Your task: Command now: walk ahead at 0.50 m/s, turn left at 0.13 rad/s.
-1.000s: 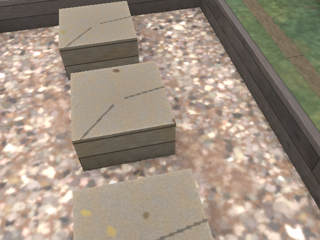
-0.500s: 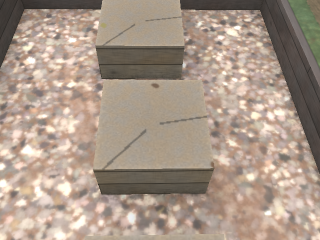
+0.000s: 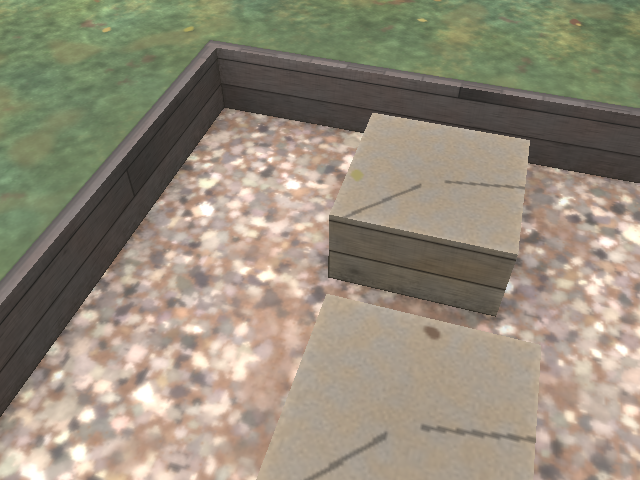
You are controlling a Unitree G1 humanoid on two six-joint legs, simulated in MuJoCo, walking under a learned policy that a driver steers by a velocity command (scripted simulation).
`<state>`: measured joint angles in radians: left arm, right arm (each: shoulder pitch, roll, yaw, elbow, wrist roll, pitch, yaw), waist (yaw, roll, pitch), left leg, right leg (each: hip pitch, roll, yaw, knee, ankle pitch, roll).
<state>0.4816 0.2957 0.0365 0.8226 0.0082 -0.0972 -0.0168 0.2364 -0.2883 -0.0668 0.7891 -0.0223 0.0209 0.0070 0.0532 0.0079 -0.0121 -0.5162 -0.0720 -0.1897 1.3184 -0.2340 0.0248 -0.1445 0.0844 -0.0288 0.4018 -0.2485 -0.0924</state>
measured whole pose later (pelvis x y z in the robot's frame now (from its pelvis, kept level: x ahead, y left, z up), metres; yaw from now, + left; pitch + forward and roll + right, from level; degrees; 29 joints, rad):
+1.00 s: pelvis +0.65 +0.05 -0.02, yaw -6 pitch -1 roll -3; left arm 0.43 0.24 0.04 0.95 -0.01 -0.08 0.00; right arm 0.19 -0.23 0.01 0.66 -0.02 -0.05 -0.01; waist 0.05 0.04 0.03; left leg -0.42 -0.05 0.02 0.67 -0.26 0.07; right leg -0.25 0.19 -0.01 0.76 -0.37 -0.12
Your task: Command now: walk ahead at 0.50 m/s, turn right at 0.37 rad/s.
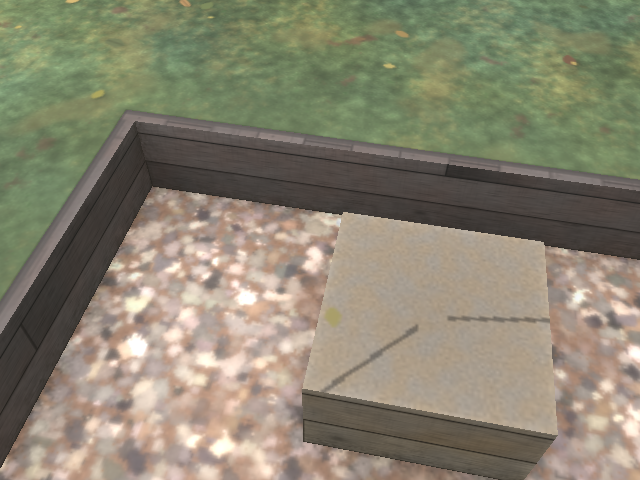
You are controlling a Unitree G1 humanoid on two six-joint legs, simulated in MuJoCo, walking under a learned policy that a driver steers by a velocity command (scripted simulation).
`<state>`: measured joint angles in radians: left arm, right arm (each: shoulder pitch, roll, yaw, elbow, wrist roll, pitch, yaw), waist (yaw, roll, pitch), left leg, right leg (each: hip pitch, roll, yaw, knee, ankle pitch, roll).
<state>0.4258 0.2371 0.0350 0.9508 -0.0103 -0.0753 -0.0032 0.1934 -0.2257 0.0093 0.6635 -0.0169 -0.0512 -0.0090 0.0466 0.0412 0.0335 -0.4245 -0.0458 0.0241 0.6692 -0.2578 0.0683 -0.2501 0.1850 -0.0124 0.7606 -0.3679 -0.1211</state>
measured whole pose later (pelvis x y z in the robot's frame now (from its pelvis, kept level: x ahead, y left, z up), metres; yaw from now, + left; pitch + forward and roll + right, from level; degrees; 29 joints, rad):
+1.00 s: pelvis +0.23 -0.10 +0.02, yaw -32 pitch +1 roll +0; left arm 0.17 0.23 0.03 0.57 0.02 0.07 0.03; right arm 0.18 -0.24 -0.02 0.68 0.00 0.06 0.00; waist 0.03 0.01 0.00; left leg -0.34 -0.06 -0.01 0.80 -0.41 -0.04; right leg -0.21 0.25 0.22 0.45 -0.20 -0.16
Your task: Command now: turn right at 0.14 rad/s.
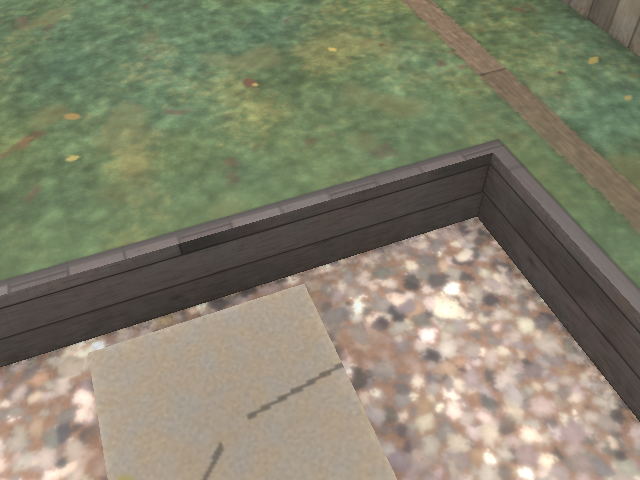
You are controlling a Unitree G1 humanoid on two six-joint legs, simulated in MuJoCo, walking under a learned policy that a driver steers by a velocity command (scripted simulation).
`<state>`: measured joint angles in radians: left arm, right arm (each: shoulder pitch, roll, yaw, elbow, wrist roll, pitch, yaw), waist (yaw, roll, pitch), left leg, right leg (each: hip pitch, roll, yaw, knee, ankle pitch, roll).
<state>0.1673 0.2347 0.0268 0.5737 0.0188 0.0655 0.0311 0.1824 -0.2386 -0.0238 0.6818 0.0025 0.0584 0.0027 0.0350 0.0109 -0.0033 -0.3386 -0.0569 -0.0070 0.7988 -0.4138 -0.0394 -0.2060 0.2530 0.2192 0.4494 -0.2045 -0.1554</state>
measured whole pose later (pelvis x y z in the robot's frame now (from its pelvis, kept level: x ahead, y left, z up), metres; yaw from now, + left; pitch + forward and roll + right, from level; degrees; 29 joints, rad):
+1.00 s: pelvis -0.07 -0.02 +0.01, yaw +31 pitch +0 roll +0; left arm 0.19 0.29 0.04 0.67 0.02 0.02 0.02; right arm 0.33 -0.24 -0.05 0.68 -0.01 0.03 0.01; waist -0.03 -0.04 0.00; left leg -0.19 -0.09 -0.07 0.43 -0.23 0.08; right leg -0.52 0.04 0.02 1.07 -0.32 0.05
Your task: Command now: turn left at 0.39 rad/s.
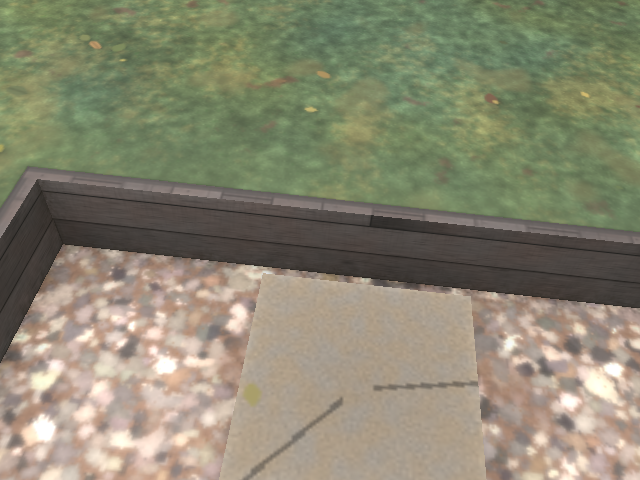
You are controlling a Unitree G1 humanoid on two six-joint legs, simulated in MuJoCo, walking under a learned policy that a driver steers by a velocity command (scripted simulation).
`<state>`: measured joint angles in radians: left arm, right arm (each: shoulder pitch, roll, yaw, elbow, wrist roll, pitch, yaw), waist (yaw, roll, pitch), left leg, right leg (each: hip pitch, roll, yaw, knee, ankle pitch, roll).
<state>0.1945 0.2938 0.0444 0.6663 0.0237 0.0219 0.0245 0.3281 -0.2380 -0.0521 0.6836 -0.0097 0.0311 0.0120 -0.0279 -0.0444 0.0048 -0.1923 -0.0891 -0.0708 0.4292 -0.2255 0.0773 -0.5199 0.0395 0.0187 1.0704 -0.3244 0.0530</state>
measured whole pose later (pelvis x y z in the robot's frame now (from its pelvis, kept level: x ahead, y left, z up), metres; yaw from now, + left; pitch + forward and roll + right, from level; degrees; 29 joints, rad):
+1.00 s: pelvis +0.04 -0.04 +0.00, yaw +1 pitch +0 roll -1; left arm 0.35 0.24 0.04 0.83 0.00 0.01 -0.01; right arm 0.38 -0.19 -0.02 0.88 -0.03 -0.03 0.00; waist 0.00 0.00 -0.07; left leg -0.16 -0.01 -0.01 0.44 -0.27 0.03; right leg -0.08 0.08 0.02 0.35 -0.28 -0.09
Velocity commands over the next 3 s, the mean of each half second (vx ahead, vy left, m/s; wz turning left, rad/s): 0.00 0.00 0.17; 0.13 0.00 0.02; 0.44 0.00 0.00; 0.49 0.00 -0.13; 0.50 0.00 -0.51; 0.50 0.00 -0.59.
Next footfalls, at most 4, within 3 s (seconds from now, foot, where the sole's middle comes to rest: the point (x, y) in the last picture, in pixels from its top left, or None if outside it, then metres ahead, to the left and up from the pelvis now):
0.20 right None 0.03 -0.12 -0.78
1.68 left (219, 441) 0.61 0.19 -0.78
2.02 right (254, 389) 0.73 0.12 -0.78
2.50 left None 0.62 0.48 -1.07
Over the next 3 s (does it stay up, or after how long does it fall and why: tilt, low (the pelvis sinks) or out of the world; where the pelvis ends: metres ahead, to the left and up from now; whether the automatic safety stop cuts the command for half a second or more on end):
stays up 0.77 0.45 -0.31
